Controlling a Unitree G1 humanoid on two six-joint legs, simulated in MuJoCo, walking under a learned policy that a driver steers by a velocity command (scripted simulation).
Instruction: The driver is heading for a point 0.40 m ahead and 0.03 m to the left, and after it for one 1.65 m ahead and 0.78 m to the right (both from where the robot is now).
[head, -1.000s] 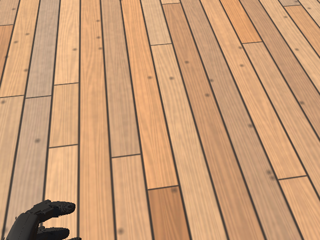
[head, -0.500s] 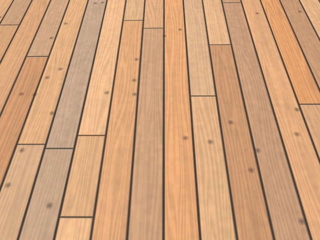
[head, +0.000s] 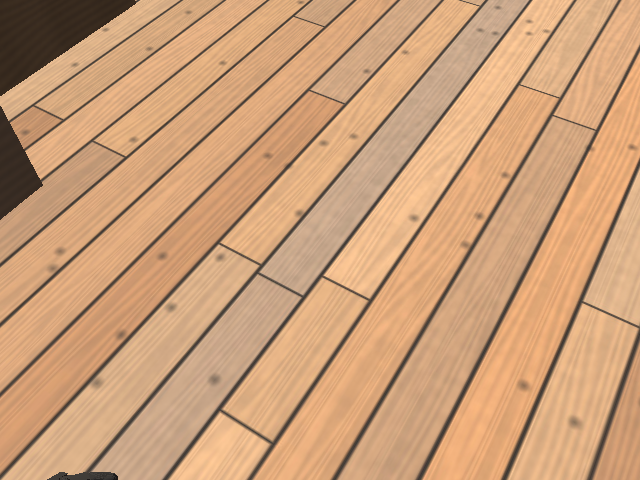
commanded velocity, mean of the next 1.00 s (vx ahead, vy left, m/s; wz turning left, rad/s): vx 0.69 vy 0.00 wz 0.01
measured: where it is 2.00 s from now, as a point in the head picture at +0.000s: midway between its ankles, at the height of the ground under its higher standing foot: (375, 167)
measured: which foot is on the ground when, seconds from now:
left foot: up 0.00-0.40, down 0.42-0.86, up 0.88-1.00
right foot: down 0.00-0.40, up 0.42-0.84, down 0.86-1.00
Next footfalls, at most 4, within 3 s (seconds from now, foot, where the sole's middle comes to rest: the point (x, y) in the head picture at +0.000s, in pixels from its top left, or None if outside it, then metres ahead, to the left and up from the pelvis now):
0.42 left None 0.05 0.17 -0.77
0.86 right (269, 471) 0.48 0.14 -0.77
1.26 left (221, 286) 0.93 0.28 -0.77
1.72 right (370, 208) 1.18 -0.11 -0.77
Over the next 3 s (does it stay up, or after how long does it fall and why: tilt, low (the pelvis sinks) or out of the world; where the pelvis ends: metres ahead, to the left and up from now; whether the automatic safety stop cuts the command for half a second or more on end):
stays up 1.73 -0.86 0.00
